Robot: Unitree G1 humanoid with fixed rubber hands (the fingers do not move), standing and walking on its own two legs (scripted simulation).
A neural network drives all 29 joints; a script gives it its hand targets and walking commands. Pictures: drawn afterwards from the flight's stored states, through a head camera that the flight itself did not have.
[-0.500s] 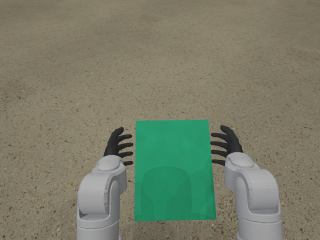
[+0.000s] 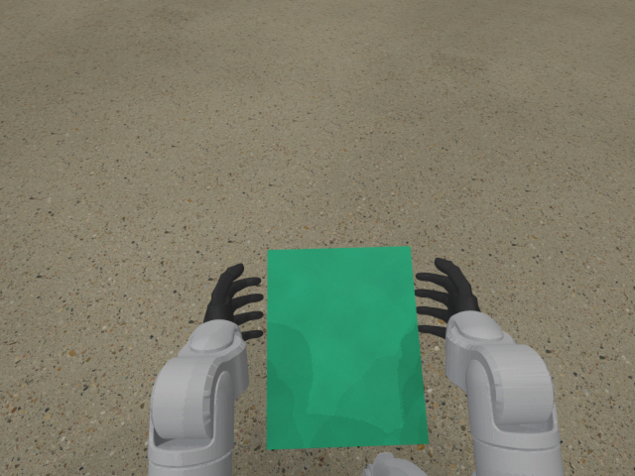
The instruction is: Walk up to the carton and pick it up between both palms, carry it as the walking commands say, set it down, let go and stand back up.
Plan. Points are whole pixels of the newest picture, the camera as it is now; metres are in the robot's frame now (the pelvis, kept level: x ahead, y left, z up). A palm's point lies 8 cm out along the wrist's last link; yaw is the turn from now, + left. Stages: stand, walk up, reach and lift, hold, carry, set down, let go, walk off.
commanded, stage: carry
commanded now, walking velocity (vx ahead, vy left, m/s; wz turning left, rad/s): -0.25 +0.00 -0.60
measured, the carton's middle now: (339, 340) +0.31 +0.01 -0.01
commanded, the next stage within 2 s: none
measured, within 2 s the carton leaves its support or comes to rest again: neither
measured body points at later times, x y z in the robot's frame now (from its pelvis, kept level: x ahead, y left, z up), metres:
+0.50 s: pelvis -0.19 -0.03 -0.01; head -0.17 -0.05 +0.44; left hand +0.13 -0.02 +0.07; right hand +0.02 -0.26 +0.06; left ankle -0.15 +0.10 -0.67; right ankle -0.15 -0.16 -0.74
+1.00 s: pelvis -0.35 +0.00 -0.02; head -0.36 +0.03 +0.43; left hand -0.04 -0.03 +0.09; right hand -0.18 -0.25 +0.09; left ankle -0.24 +0.10 -0.74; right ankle -0.43 -0.10 -0.74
